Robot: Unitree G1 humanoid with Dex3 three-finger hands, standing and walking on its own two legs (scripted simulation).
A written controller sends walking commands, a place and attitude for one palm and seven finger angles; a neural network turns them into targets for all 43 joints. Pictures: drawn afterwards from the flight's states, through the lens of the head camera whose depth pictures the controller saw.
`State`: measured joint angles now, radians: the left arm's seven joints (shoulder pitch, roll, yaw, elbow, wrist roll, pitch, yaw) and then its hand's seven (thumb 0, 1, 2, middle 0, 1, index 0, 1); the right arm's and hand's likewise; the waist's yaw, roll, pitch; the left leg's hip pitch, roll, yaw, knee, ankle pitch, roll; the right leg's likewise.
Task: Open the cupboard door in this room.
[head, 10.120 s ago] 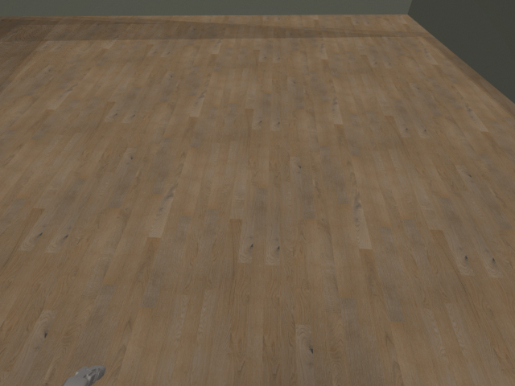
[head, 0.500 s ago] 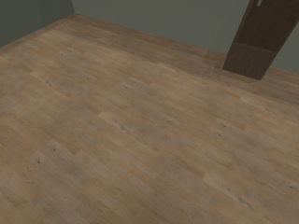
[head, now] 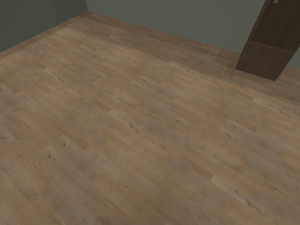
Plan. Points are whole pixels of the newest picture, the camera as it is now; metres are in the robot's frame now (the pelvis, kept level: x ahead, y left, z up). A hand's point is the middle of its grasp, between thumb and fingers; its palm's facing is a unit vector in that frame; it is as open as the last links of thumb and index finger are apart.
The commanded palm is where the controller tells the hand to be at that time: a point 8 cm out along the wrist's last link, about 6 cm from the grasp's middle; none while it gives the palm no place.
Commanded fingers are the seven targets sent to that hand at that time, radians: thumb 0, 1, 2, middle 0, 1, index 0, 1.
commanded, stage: stand and wait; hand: left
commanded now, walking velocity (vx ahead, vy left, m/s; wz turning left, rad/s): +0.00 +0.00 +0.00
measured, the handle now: out of the picture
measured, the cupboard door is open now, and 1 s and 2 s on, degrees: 0 0 0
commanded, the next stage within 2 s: turn or walk to find it in 0.20 s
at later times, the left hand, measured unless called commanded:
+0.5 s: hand out of the picture +0.01 +0.18 -0.18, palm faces +0.07 -0.97 -0.21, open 7.4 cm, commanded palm none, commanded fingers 0.00 0.90 0.90 -0.20 -0.30 -0.20 -0.30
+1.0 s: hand out of the picture +0.02 +0.18 -0.17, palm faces +0.05 -0.97 -0.24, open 7.4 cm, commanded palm none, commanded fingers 0.00 0.90 0.90 -0.20 -0.30 -0.20 -0.30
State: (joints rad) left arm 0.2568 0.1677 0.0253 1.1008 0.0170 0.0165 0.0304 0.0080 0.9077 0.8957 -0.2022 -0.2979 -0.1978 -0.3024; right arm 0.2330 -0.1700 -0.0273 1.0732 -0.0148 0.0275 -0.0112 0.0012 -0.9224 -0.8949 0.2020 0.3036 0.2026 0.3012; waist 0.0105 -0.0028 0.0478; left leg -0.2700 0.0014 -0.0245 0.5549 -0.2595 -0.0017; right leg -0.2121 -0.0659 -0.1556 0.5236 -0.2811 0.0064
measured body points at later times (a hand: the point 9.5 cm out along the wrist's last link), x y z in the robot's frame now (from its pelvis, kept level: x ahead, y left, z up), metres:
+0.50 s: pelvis +0.00 -0.01 +0.00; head +0.02 +0.00 +0.45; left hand +0.01 +0.23 -0.16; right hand +0.02 -0.23 -0.16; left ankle +0.02 +0.12 -0.73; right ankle +0.00 -0.12 -0.73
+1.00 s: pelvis +0.01 -0.02 +0.01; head +0.02 -0.02 +0.46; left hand +0.02 +0.23 -0.15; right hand +0.04 -0.26 -0.15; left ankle +0.02 +0.12 -0.73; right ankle +0.00 -0.12 -0.73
